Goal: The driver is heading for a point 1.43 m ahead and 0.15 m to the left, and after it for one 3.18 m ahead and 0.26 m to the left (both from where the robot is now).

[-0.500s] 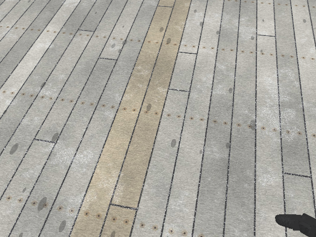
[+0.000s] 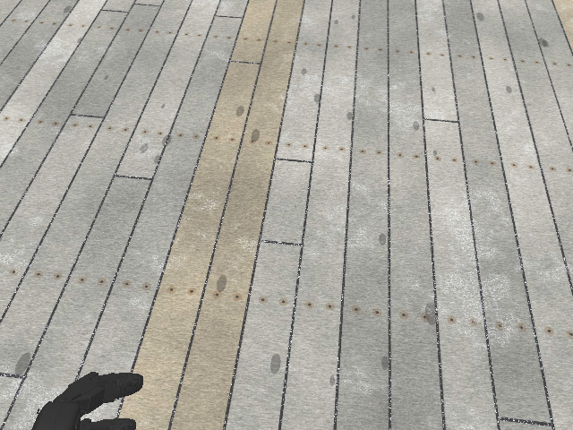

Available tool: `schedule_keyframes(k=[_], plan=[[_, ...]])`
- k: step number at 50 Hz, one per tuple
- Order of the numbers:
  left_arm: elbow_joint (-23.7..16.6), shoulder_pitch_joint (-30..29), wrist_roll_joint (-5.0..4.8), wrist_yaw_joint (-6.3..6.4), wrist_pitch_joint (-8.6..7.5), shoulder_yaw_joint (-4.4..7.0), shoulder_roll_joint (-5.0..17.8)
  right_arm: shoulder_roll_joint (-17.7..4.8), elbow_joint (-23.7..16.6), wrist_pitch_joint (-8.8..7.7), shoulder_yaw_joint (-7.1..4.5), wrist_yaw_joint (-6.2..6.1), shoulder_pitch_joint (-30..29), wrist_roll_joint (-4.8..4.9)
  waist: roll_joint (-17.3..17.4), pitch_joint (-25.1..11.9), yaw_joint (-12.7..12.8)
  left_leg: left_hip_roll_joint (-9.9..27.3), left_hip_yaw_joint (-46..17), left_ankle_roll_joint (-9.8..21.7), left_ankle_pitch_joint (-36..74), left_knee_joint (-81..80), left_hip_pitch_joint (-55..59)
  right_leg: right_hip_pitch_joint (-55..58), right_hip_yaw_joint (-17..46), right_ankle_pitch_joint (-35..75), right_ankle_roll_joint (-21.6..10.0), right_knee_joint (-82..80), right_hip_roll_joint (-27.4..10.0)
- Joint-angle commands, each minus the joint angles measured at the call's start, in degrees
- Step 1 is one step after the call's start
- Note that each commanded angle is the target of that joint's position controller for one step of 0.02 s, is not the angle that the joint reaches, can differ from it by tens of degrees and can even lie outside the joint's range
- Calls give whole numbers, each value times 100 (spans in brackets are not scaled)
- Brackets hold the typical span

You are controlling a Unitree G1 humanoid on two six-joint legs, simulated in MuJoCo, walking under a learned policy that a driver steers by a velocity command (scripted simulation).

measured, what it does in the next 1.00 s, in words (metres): walks ahead: right foot, then left foot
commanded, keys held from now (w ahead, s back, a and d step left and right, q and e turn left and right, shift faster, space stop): w+q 0.48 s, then w+e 0.52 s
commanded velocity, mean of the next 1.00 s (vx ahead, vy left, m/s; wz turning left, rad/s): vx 0.50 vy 0.00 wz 0.19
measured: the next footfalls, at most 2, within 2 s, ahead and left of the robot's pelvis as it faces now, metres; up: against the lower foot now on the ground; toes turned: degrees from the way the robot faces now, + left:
right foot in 0.04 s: +0.16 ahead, -0.13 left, +0.00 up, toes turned +5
left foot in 0.52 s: +0.39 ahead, +0.19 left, +0.00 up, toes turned +22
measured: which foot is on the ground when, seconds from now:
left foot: down 0.00-0.02, up 0.04-0.50, down 0.52-1.00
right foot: up 0.00-0.02, down 0.04-0.54, up 0.56-1.00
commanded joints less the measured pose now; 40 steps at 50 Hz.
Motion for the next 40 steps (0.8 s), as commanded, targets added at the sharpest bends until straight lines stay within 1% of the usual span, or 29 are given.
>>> schedule_keyframes(k=[1,2,3,4,5,6,7,8,10,13,16,19,22,24,25,26,27,28,29,30,31,32,33,34,35,36,37,38,40], plan=[[-173,836,23,90,-114,387,906,-696,-468,-48,-154,-29,-411,-33,689,-481,955,901,-1032,542,1217,515,-1067,2181,39,-228,-332,-292,-251],[-77,1727,89,148,-99,484,1256,-316,-595,-72,-25,-13,-415,-135,-58,-1228,1309,502,-490,314,301,2173,-1767,3505,1012,-610,-688,-281,-1290],[105,2065,101,119,18,591,1663,-70,-791,-141,64,-18,262,26,-1783,-1737,1009,-24,212,71,-1555,3745,-3456,4671,3382,-1902,-1544,-814,-2430],[98,1936,24,88,38,505,1176,-645,-652,-134,-60,-46,160,107,-1185,-1207,1082,428,114,-11,-1347,4566,-4113,4282,3715,-2977,-1546,-1078,-2396],[74,1722,1,95,38,414,845,-883,-684,-102,-140,-42,-336,68,-690,-574,1158,592,148,-31,-828,4783,-4240,3714,2844,-2617,-1329,-1126,-2126],[64,1430,44,85,39,354,699,-810,-683,-66,-148,-45,-510,13,-374,-305,1030,749,246,-85,-422,4730,-4037,3182,2140,-1841,-1199,-1227,-1852],[109,1240,73,75,45,314,552,-733,-734,-44,-159,-29,-668,-36,-367,-70,935,871,268,-113,-157,4543,-3943,2792,1642,-1238,-1157,-1351,-1651],[149,1136,113,81,33,299,516,-629,-777,-10,-159,8,-699,-23,-512,29,819,1003,302,-125,20,4429,-3731,2464,1220,-840,-1112,-1490,-1526],[240,1090,90,78,-18,334,543,-413,-860,50,-119,54,-802,-9,-516,67,760,1073,439,-174,262,4240,-3606,2205,653,-255,-1161,-1712,-1431],[400,1133,62,93,-47,415,757,-308,-1061,79,-76,103,-1152,-51,-302,139,768,1134,478,-262,813,3545,-3735,2199,76,421,-1258,-1871,-1488],[515,1152,42,114,-13,455,923,-240,-1182,30,-21,213,-1574,-44,-204,183,893,1087,679,-193,1712,2539,-3464,2222,-557,714,-1145,-1905,-1372],[675,1389,-20,136,41,490,1070,-232,-1386,11,5,314,-2126,-36,-122,314,1062,991,923,-56,2033,1844,-3285,2436,-928,785,-1024,-1881,-1426],[814,1557,-108,140,133,540,1221,-339,-1600,31,-29,391,-2436,-32,-142,381,1051,860,1121,168,1602,1463,-3218,2939,-1173,1414,-877,-1584,-1579],[829,1572,-146,173,209,591,1399,-532,-1642,68,-130,403,-2235,-67,-319,101,822,502,1458,399,1004,1383,-2597,3156,-1408,3249,-753,-835,-1567],[880,1659,-172,182,248,586,1432,-659,-1551,80,-217,383,-1762,-95,-305,-226,516,273,1537,564,879,1222,-1746,3011,-1469,3961,-706,-78,-1529],[926,1707,-159,192,261,512,1320,-880,-1291,95,-369,307,-836,-75,-136,-691,-5,93,1485,771,1268,864,-275,2422,-1602,3875,-569,996,-1361],[838,1852,43,175,219,340,947,-1322,-1094,149,-496,174,64,-76,687,-1331,-284,1118,59,1096,1534,911,1605,891,-1648,1402,-362,2789,-1077],[692,2372,46,83,100,121,389,-1682,-1185,98,-465,159,-209,-44,1854,-2157,310,2674,-3186,2178,483,-17,2888,-1074,-1049,-3063,-85,4831,35],[772,1893,-183,18,-19,295,1087,-1177,-1235,45,-332,193,-151,-106,866,-2264,-111,2728,-3160,1988,78,-355,2617,-1431,-47,-2991,-185,5261,-195],[567,1310,-357,-9,-52,316,1138,-1008,-1142,-20,-262,202,-346,-169,742,-1366,-101,2486,-2104,1703,460,-370,1887,-1702,-111,-2648,-269,5181,-396],[583,1146,-249,26,-53,285,1000,-873,-1052,-96,-200,224,-602,-168,317,-745,153,2163,-1197,1383,1667,-356,934,-1413,-104,-2224,-296,4614,-685],[619,1231,-151,59,-5,310,950,-697,-1021,-136,-164,221,-950,-194,499,-618,423,2015,-800,1323,1727,-521,489,-1256,-102,-1869,-256,4228,-832],[736,1439,-148,64,89,309,917,-596,-1038,-183,-136,221,-1145,-232,530,-466,582,1887,-539,1281,1717,-819,-18,-865,-44,-1587,-226,4140,-928],[811,1607,-164,68,180,307,829,-575,-996,-246,-145,220,-1228,-254,612,-424,671,1914,-390,1348,1771,-1035,-310,-641,-16,-1444,-162,4085,-903],[897,1695,-155,81,262,296,737,-488,-929,-327,-127,235,-1229,-232,477,-305,713,1831,-46,1301,2180,-1139,-459,-573,24,-1375,-126,3989,-900],[865,1653,-150,94,318,290,637,-578,-851,-366,-156,222,-1292,-244,508,-202,793,1846,171,1293,2083,-1295,-521,-732,65,-1129,-61,3791,-860],[839,1484,-149,118,348,292,620,-589,-785,-392,-174,196,-1281,-266,420,-68,750,1792,371,1237,2009,-1421,-549,-906,129,-866,-21,3583,-856],[808,1386,-143,131,363,302,595,-587,-719,-397,-175,160,-1243,-310,363,24,727,1792,567,1193,2023,-1489,-457,-1141,235,-532,14,3368,-806],[755,1196,-111,90,320,277,506,-602,-611,-405,-179,118,-1203,-299,427,130,673,1712,998,1089,2275,-1524,-339,-1231,234,137,51,2691,-762]])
